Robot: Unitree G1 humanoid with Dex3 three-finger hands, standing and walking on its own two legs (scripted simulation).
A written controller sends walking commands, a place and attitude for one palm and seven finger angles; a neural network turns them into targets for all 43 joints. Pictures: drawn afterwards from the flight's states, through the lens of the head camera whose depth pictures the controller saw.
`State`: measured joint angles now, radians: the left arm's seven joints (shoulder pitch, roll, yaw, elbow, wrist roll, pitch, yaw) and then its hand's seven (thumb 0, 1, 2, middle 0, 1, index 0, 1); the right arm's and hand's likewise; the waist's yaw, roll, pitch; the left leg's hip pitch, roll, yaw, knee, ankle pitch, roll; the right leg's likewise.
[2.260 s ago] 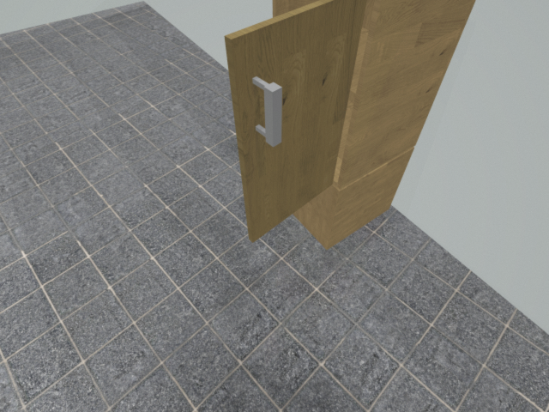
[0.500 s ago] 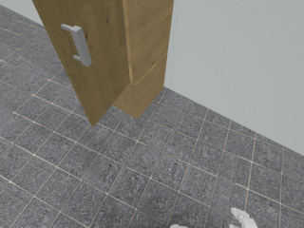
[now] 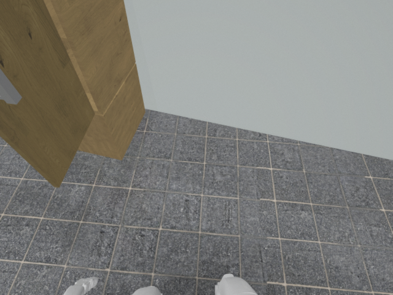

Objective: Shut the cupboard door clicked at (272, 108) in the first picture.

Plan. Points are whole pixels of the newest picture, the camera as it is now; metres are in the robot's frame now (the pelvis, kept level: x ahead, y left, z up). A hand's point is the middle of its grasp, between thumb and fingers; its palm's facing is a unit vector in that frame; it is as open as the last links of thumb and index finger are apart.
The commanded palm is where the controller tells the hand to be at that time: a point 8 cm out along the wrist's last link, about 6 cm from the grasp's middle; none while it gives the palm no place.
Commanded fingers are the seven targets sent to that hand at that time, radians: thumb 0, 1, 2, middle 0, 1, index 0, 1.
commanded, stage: walk around to get in front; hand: left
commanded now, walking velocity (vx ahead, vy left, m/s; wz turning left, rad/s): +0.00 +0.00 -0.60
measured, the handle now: out of the picture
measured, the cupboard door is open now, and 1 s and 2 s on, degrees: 97 97 97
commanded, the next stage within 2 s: none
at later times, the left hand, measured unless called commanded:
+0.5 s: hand (129, 290) +0.14 +0.15 -0.16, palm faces -0.30 -0.93 -0.22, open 7.4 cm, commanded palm none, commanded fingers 0.00 0.90 0.90 -0.20 -0.30 -0.20 -0.30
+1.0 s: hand (161, 275) +0.17 +0.09 -0.16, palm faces -0.55 -0.80 -0.22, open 7.4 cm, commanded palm none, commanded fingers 0.00 0.90 0.90 -0.20 -0.30 -0.20 -0.30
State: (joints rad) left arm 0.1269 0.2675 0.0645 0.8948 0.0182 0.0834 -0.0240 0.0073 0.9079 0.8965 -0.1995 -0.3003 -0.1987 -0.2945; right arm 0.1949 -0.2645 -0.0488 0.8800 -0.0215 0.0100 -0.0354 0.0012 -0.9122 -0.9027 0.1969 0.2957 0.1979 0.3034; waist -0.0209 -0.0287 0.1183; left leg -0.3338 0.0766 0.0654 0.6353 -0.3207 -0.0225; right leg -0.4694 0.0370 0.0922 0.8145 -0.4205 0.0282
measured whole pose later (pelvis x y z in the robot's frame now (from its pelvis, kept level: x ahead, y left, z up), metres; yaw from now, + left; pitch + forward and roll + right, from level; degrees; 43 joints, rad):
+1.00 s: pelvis -0.01 -0.04 +0.01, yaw -36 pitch +2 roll +0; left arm 0.17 0.24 0.07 0.92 0.02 0.06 -0.01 0.01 0.91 0.90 -0.20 -0.30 -0.20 -0.29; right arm 0.14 -0.25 -0.05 0.87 0.00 0.03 -0.03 0.00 -0.91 -0.90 0.20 0.30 0.20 0.30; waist 0.00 -0.03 0.09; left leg -0.33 0.05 0.05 0.60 -0.35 -0.05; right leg -0.35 0.05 0.11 0.58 -0.26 0.01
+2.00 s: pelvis +0.00 -0.15 +0.01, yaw -70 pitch +1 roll -1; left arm 0.17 0.23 0.07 0.94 0.03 -0.01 -0.03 0.00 0.91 0.90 -0.20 -0.30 -0.20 -0.29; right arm 0.23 -0.25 -0.06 0.94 -0.02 0.02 0.01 0.01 -0.91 -0.90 0.20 0.30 0.20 0.30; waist -0.02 -0.01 0.07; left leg -0.46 0.12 0.07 0.92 -0.42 -0.07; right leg -0.27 -0.01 -0.01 0.53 -0.28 0.00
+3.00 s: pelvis +0.02 -0.57 +0.00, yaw -92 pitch +0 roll +1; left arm 0.14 0.21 0.06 1.00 0.03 -0.04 -0.05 0.01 0.91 0.90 -0.20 -0.30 -0.19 -0.29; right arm 0.42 -0.15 -0.04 1.08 -0.03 -0.03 0.00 0.00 -0.92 -0.90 0.20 0.30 0.20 0.30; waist -0.03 -0.02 0.05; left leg -0.15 0.14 0.19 0.65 -0.44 -0.06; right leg -0.39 -0.07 -0.10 0.58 -0.23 -0.05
